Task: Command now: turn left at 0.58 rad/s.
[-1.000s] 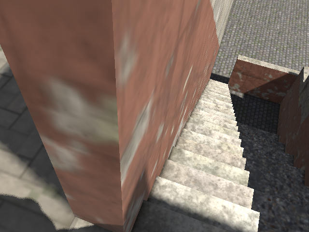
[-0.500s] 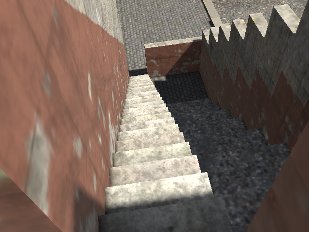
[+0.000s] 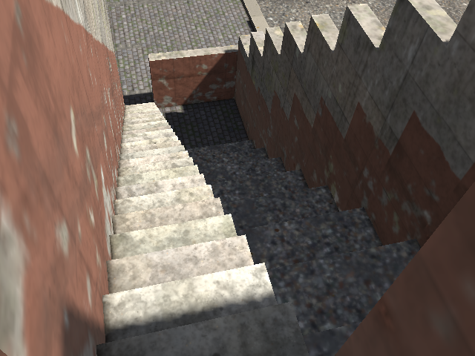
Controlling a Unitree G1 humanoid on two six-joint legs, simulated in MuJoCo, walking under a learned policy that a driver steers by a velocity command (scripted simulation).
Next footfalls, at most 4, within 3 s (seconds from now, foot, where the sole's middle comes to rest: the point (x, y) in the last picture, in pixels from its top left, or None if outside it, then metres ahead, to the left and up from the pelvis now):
0.30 right None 0.08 -0.13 -0.77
0.80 left None -0.01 0.13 -0.77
1.20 right None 0.01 -0.14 -0.77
1.70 left None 0.03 0.07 -0.77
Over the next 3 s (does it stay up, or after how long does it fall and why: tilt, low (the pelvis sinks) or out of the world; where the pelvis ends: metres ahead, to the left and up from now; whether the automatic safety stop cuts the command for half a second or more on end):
stays up -0.07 -0.13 -0.02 its command is cut before an obstacle after 0.5 s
